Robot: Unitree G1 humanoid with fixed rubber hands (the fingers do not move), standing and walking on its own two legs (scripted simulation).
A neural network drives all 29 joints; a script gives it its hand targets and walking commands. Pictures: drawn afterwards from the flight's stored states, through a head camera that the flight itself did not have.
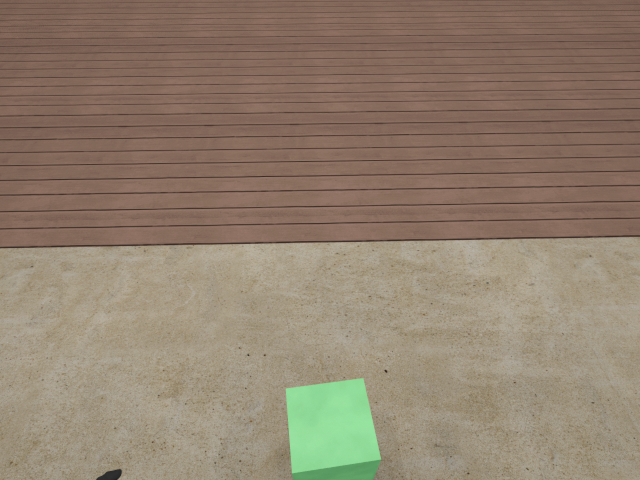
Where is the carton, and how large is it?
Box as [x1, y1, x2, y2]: [286, 378, 380, 479]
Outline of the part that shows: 362,378 286,388 293,479 373,478 380,460 380,456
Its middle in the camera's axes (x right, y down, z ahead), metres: +0.02 +0.53 +1.06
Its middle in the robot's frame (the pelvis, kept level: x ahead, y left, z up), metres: +0.39 +0.01 -0.66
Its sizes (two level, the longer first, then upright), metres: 0.210 0.200 0.250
